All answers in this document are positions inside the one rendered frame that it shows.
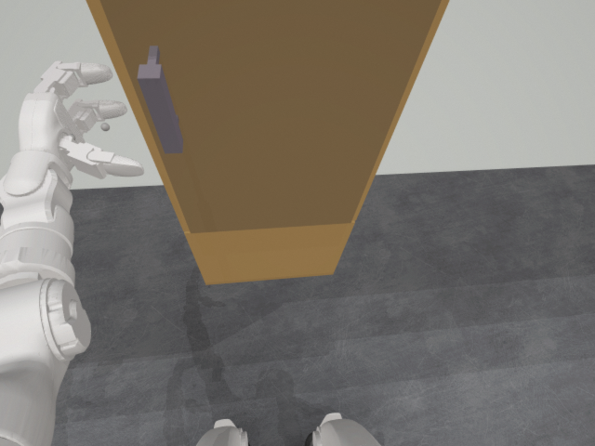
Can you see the left robot forearm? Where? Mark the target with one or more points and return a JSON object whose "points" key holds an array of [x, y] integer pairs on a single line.
{"points": [[37, 230]]}

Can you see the right robot shin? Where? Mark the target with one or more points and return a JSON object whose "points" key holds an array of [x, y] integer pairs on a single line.
{"points": [[331, 416]]}

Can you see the handle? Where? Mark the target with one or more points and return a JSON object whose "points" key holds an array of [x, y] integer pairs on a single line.
{"points": [[155, 91]]}

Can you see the left robot shin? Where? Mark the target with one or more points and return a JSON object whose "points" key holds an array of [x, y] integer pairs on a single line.
{"points": [[224, 422]]}

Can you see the cupboard door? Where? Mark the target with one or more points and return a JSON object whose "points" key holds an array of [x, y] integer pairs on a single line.
{"points": [[283, 105]]}

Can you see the left robot hand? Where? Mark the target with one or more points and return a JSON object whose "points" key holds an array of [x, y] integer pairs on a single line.
{"points": [[44, 123]]}

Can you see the robot shin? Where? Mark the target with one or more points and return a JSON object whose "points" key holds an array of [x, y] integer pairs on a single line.
{"points": [[331, 416], [224, 422]]}

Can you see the left robot upper arm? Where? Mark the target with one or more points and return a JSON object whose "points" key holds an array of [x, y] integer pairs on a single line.
{"points": [[42, 327]]}

